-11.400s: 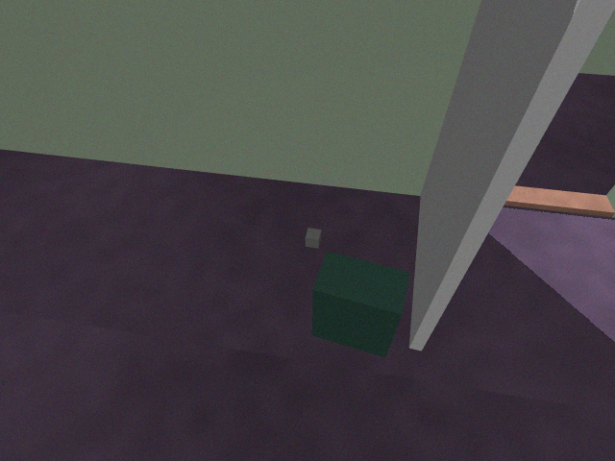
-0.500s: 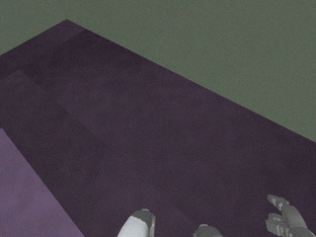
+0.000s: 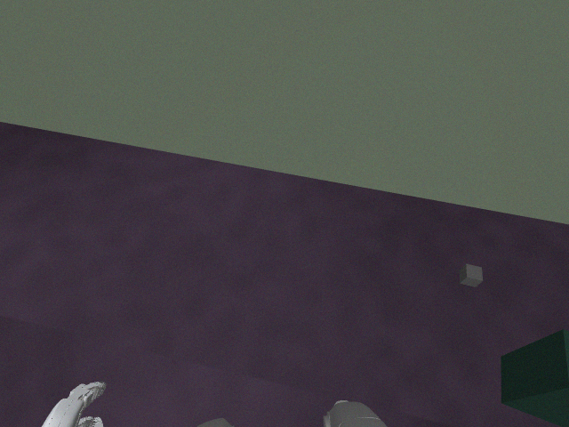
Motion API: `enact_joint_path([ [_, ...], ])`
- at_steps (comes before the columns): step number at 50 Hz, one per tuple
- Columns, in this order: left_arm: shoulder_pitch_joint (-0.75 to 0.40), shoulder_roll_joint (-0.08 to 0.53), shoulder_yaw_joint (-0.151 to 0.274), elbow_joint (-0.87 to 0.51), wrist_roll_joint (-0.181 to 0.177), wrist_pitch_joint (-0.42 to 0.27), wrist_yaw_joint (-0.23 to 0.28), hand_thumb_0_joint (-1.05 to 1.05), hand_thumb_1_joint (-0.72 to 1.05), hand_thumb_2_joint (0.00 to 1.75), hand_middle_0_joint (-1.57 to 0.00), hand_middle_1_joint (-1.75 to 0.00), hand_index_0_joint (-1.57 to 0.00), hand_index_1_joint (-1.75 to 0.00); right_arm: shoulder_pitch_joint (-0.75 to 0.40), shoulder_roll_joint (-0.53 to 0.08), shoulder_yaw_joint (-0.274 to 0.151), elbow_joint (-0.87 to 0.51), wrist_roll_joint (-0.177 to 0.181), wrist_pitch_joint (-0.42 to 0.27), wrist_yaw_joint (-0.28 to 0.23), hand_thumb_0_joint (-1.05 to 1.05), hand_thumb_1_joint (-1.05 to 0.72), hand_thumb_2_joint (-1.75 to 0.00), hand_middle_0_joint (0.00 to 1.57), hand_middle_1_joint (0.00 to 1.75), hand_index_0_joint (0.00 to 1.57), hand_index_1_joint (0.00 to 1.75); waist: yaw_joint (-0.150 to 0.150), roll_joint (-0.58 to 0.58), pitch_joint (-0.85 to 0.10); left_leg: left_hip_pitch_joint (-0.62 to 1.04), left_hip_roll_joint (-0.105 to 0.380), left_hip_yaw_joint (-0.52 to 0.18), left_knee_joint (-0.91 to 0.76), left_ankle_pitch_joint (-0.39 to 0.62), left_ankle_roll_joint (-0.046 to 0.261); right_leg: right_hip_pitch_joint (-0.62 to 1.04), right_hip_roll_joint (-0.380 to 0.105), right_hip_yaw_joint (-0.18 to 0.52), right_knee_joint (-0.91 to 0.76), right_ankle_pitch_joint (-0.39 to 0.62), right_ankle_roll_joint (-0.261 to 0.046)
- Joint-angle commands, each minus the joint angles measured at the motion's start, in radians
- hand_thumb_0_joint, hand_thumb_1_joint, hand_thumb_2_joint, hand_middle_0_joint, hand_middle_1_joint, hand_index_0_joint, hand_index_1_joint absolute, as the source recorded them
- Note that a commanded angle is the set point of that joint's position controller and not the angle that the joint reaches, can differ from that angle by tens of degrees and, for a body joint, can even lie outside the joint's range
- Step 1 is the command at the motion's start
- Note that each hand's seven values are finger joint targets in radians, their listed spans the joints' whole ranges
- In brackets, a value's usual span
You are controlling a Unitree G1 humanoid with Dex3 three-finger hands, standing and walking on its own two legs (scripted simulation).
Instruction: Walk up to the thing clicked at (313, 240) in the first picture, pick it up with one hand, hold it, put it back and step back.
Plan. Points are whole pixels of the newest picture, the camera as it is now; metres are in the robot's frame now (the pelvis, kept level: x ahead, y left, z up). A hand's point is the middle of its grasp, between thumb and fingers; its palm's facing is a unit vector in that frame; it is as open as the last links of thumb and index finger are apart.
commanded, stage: walk up
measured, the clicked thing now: (470, 275) +0.64 -0.75 -0.73
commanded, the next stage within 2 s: none
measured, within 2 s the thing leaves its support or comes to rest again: neither
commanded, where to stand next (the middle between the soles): +0.08 -0.03 m, yaw -19 degrees
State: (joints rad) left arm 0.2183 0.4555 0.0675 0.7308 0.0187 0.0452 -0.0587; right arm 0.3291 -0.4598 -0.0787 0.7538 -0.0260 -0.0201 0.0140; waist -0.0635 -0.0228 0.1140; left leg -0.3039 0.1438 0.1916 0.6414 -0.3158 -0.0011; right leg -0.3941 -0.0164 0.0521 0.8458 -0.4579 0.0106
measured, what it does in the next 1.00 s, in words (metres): steps on the spot: right foot, then left foot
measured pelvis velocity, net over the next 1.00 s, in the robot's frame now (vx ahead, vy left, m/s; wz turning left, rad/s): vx -0.03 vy -0.08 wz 0.10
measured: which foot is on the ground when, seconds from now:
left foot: down 0.00-0.08, up 0.10-0.38, down 0.40-0.86, up 0.88-1.00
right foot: up 0.00-0.04, down 0.06-0.42, up 0.44-0.82, down 0.84-1.00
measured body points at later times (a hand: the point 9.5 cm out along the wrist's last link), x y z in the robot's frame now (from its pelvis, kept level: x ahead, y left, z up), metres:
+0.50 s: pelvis +0.01 +0.01 -0.02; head +0.04 +0.02 +0.43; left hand +0.16 +0.30 -0.14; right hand +0.01 -0.32 -0.12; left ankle +0.07 +0.10 -0.73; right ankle -0.01 -0.13 -0.69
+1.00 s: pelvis -0.03 -0.08 +0.01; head -0.02 -0.10 +0.46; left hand +0.09 +0.23 -0.07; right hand +0.04 -0.40 -0.11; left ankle +0.01 +0.09 -0.66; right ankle +0.00 -0.14 -0.73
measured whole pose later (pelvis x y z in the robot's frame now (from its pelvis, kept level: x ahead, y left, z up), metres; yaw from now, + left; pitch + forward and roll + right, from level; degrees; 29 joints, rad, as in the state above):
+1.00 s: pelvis -0.03 -0.08 +0.01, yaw +6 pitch -3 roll +3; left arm 0.11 0.35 0.06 0.76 0.04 0.03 -0.03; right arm 0.35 -0.42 -0.07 0.81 -0.01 0.04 0.00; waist -0.01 -0.01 0.09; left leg -0.53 -0.03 -0.06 1.03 -0.34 -0.02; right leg -0.25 0.00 -0.07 0.58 -0.28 -0.07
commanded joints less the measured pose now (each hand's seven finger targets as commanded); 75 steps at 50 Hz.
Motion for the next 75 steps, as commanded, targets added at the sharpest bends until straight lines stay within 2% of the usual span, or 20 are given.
enact_joint_path([
  [1, 0.093, 0.132, 0.062, -0.019, -0.004, -0.057, 0.028, 0.00, 0.90, 0.90, -0.20, -0.30, -0.20, -0.30, -0.055, -0.245, -0.070, -0.099, 0.005, -0.008, -0.001, 0.00, -0.90, -0.90, 0.20, 0.30, 0.20, 0.30, 0.058, 0.228, -0.150, 0.059, 0.154, -0.134, -0.026, 0.307, 0.157, 0.170, 0.059, -0.131, -0.323, 0.136, -0.029],
  [3, 0.203, 0.226, 0.102, 0.022, 0.004, -0.073, 0.048, 0.00, 0.90, 0.90, -0.20, -0.30, -0.20, -0.30, -0.035, -0.144, -0.032, -0.110, 0.016, 0.001, 0.001, 0.00, -0.90, -0.90, 0.20, 0.30, 0.20, 0.30, 0.124, -0.044, -0.201, -0.141, 0.056, -0.061, 0.328, 0.112, 0.072, 0.404, -0.015, 0.090, -0.450, 0.146, -0.081],
  [4, 0.175, 0.297, 0.114, -0.011, 0.016, -0.083, 0.061, 0.00, 0.90, 0.90, -0.20, -0.30, -0.20, -0.30, -0.028, -0.066, -0.002, -0.133, 0.026, 0.001, 0.001, 0.00, -0.90, -0.90, 0.20, 0.30, 0.20, 0.30, 0.103, -0.284, -0.155, -0.410, -0.082, -0.068, 0.461, -0.243, 0.008, 0.458, -0.229, 0.488, -0.498, 0.207, -0.163],
  [5, 0.122, 0.316, 0.109, -0.038, 0.014, -0.076, 0.061, 0.00, 0.90, 0.90, -0.20, -0.30, -0.20, -0.30, -0.090, -0.163, -0.028, -0.129, 0.022, 0.011, -0.018, 0.00, -0.90, -0.90, 0.20, 0.30, 0.20, 0.30, 0.125, -0.189, -0.119, -0.399, -0.052, -0.185, 0.485, -0.295, -0.005, 0.319, -0.311, 0.602, -0.492, 0.159, -0.298],
  [9, -0.004, 0.218, 0.074, -0.047, -0.005, -0.073, 0.072, 0.00, 0.90, 0.90, -0.20, -0.30, -0.20, -0.30, -0.010, -0.176, -0.033, -0.024, 0.026, -0.002, -0.015, 0.00, -0.90, -0.90, 0.20, 0.30, 0.20, 0.30, 0.044, -0.148, -0.037, -0.273, -0.034, -0.194, 0.402, -0.131, 0.002, 0.159, -0.137, 0.294, -0.428, 0.186, -0.207],
  [19, -0.004, 0.161, 0.041, -0.058, -0.014, -0.057, 0.075, 0.00, 0.90, 0.90, -0.20, -0.30, -0.20, -0.30, 0.044, -0.148, -0.043, 0.025, 0.001, -0.028, -0.026, 0.00, -0.90, -0.90, 0.20, 0.30, 0.20, 0.30, -0.001, -0.093, -0.108, 0.149, -0.124, -0.190, -0.067, 0.023, 0.047, -0.107, -0.066, 0.258, -0.166, 0.388, -0.141],
  [21, 0.061, 0.063, 0.009, -0.051, -0.025, -0.055, 0.082, 0.00, 0.90, 0.90, -0.20, -0.30, -0.20, -0.30, 0.005, -0.250, -0.062, 0.003, -0.009, -0.037, -0.031, 0.00, -0.90, -0.90, 0.20, 0.30, 0.20, 0.30, 0.035, 0.223, -0.113, 0.188, 0.209, -0.662, -0.325, -0.074, 0.136, -0.238, 0.162, 0.102, 0.139, -0.055, -0.039],
  [23, 0.085, 0.197, 0.035, 0.003, -0.012, -0.055, 0.099, 0.00, 0.90, 0.90, -0.20, -0.30, -0.20, -0.30, -0.085, -0.275, -0.076, -0.008, 0.001, -0.034, -0.020, 0.00, -0.90, -0.90, 0.20, 0.30, 0.20, 0.30, 0.046, 0.176, -0.081, 0.037, 0.328, -0.764, -0.356, -0.195, 0.268, -0.162, 0.063, 0.119, 0.295, -0.121, -0.027],
  [29, 0.075, 0.138, 0.038, 0.047, -0.014, -0.070, 0.060, 0.00, 0.90, 0.90, -0.20, -0.30, -0.20, -0.30, -0.080, -0.203, -0.046, 0.008, -0.005, -0.038, -0.018, 0.00, -0.90, -0.90, 0.20, 0.30, 0.20, 0.30, 0.034, 0.218, -0.076, 0.134, 0.120, -0.353, -0.249, 0.021, 0.177, -0.151, 0.038, 0.033, 0.089, 0.010, -0.021],
  [30, -0.158, 0.123, 0.052, -0.053, 0.007, -0.069, 0.048, 0.00, 0.90, 0.90, -0.20, -0.30, -0.20, -0.30, 0.002, -0.210, -0.048, -0.006, 0.001, -0.010, -0.015, 0.00, -0.90, -0.90, 0.20, 0.30, 0.20, 0.30, 0.002, 0.206, -0.037, 0.117, 0.044, -0.588, -0.246, 0.375, 0.190, -0.161, 0.100, -0.041, 0.071, -0.100, -0.003],
  [34, -0.102, 0.107, 0.046, -0.062, -0.003, -0.051, 0.053, 0.00, 0.90, 0.90, -0.20, -0.30, -0.20, -0.30, 0.033, -0.222, -0.060, -0.044, 0.003, -0.005, -0.032, 0.00, -0.90, -0.90, 0.20, 0.30, 0.20, 0.30, 0.031, 0.212, -0.198, 0.330, 0.070, -0.563, -0.161, 0.683, 0.204, -0.187, 0.075, -0.034, 0.065, -0.052, -0.006],
  [41, 0.029, 0.114, 0.074, -0.034, 0.005, -0.042, 0.049, 0.00, 0.90, 0.90, -0.20, -0.30, -0.20, -0.30, -0.084, -0.173, -0.044, -0.111, -0.001, 0.018, -0.032, 0.00, -0.90, -0.90, 0.20, 0.30, 0.20, 0.30, 0.166, 0.102, -0.207, -0.241, -0.052, -0.503, -0.089, 0.082, 0.087, 0.391, 0.019, 0.057, -0.357, 0.126, -0.087],
  [43, -0.069, 0.241, 0.103, -0.085, 0.029, -0.045, 0.057, 0.00, 0.90, 0.90, -0.20, -0.30, -0.20, -0.30, 0.010, -0.098, -0.022, -0.091, 0.012, 0.025, -0.045, 0.00, -0.90, -0.90, 0.20, 0.30, 0.20, 0.30, 0.132, -0.203, -0.158, -0.433, -0.217, -0.279, 0.304, -0.184, -0.026, 0.333, -0.373, 0.478, -0.600, -0.133, -0.184],
  [44, -0.174, 0.237, 0.108, -0.111, 0.026, -0.039, 0.058, 0.00, 0.90, 0.90, -0.20, -0.30, -0.20, -0.30, 0.066, -0.160, -0.046, -0.062, 0.001, 0.029, -0.051, 0.00, -0.90, -0.90, 0.20, 0.30, 0.20, 0.30, 0.106, -0.168, -0.122, -0.411, -0.148, -0.278, 0.383, -0.170, -0.022, 0.217, -0.428, 0.496, -0.632, -0.255, -0.214],
  [49, -0.200, 0.139, 0.075, -0.078, 0.022, -0.071, 0.058, 0.00, 0.90, 0.90, -0.20, -0.30, -0.20, -0.30, 0.095, -0.143, -0.044, 0.013, 0.012, 0.037, -0.007, 0.00, -0.90, -0.90, 0.20, 0.30, 0.20, 0.30, 0.056, -0.130, -0.004, -0.301, -0.149, -0.268, 0.453, 0.027, -0.008, 0.126, -0.206, 0.163, -0.625, -0.032, -0.041],
  [64, 0.066, 0.229, 0.119, -0.045, 0.030, -0.066, 0.017, 0.00, 0.90, 0.90, -0.20, -0.30, -0.20, -0.30, -0.058, -0.166, -0.049, -0.041, 0.001, 0.030, 0.020, 0.00, -0.90, -0.90, 0.20, 0.30, 0.20, 0.30, 0.163, -0.094, -0.019, -0.308, -0.027, -0.179, 0.191, -0.080, -0.001, 0.337, -0.364, 0.026, -0.626, -0.108, -0.140],
  [71, -0.020, 0.228, 0.095, -0.056, 0.023, -0.054, -0.001, 0.00, 0.90, 0.90, -0.20, -0.30, -0.20, -0.30, 0.073, -0.167, -0.058, -0.016, 0.021, -0.002, 0.008, 0.00, -0.90, -0.90, 0.20, 0.30, 0.20, 0.30, 0.046, 0.000, -0.076, 0.071, -0.091, -0.087, -0.053, 0.016, 0.050, 0.094, -0.332, -0.194, -0.387, 0.067, -0.143],
  [73, 0.021, 0.126, 0.061, -0.058, 0.007, -0.041, -0.001, 0.00, 0.90, 0.90, -0.20, -0.30, -0.20, -0.30, 0.185, -0.253, -0.088, 0.013, 0.010, -0.013, -0.026, 0.00, -0.90, -0.90, 0.20, 0.30, 0.20, 0.30, -0.019, 0.283, -0.145, 0.359, -0.050, -0.341, -0.248, -0.150, 0.139, -0.167, -0.151, -0.331, 0.086, 0.052, -0.046],
  [74, 0.031, 0.075, 0.044, -0.073, 0.012, -0.035, -0.006, 0.00, 0.90, 0.90, -0.20, -0.30, -0.20, -0.30, 0.151, -0.325, -0.099, -0.029, -0.004, -0.017, -0.045, 0.00, -0.90, -0.90, 0.20, 0.30, 0.20, 0.30, 0.003, 0.365, -0.094, 0.372, 0.158, -0.758, -0.324, -0.198, 0.213, -0.413, -0.018, -0.257, 0.247, -0.141, 0.011],
  [75, 0.032, 0.165, 0.064, -0.070, 0.019, -0.035, 0.000, 0.00, 0.90, 0.90, -0.20, -0.30, -0.20, -0.30, 0.113, -0.356, -0.098, -0.056, 0.006, -0.019, -0.050, 0.00, -0.90, -0.90, 0.20, 0.30, 0.20, 0.30, 0.013, 0.246, -0.098, 0.231, 0.276, -0.960, -0.383, -0.248, 0.318, -0.338, -0.059, -0.081, 0.285, -0.177, 0.008],
])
